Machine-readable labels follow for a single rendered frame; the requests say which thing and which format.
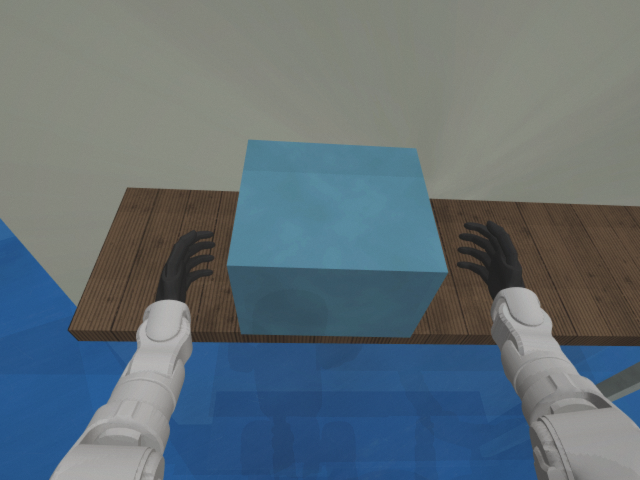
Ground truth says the carton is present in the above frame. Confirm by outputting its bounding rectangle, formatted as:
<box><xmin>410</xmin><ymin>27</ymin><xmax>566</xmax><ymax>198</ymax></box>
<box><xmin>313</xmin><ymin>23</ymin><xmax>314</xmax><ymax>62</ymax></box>
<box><xmin>227</xmin><ymin>140</ymin><xmax>448</xmax><ymax>338</ymax></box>

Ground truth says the robot left upper arm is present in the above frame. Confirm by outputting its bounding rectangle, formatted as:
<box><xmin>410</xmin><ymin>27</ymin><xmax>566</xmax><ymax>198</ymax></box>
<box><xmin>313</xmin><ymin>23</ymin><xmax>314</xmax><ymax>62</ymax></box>
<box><xmin>55</xmin><ymin>444</ymin><xmax>165</xmax><ymax>480</ymax></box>

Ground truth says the robot right hand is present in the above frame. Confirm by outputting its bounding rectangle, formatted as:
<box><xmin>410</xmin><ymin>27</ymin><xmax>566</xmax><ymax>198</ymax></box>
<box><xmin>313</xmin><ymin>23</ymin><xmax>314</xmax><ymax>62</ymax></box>
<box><xmin>457</xmin><ymin>220</ymin><xmax>525</xmax><ymax>300</ymax></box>

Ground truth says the robot left forearm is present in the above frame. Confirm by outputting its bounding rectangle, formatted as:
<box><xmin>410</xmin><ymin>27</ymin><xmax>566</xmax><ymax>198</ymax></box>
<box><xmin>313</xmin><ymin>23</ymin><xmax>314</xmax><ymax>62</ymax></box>
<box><xmin>49</xmin><ymin>300</ymin><xmax>193</xmax><ymax>480</ymax></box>

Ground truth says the table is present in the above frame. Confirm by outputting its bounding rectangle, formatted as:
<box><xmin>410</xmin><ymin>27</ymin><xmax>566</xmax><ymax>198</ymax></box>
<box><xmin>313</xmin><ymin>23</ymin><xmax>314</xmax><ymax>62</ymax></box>
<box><xmin>68</xmin><ymin>187</ymin><xmax>640</xmax><ymax>402</ymax></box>

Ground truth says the robot right upper arm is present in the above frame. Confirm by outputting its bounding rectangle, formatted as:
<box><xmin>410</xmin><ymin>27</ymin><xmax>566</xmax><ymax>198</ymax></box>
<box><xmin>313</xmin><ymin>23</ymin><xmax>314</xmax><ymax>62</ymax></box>
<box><xmin>529</xmin><ymin>407</ymin><xmax>640</xmax><ymax>480</ymax></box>

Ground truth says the robot right forearm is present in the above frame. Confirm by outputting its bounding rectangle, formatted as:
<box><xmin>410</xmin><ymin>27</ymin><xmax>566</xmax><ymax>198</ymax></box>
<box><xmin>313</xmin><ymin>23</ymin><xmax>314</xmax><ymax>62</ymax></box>
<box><xmin>490</xmin><ymin>287</ymin><xmax>640</xmax><ymax>436</ymax></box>

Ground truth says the robot left hand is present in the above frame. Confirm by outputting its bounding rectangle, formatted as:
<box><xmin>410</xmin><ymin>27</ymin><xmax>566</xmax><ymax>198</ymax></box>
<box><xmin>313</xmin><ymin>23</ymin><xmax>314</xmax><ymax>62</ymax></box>
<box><xmin>155</xmin><ymin>230</ymin><xmax>215</xmax><ymax>303</ymax></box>

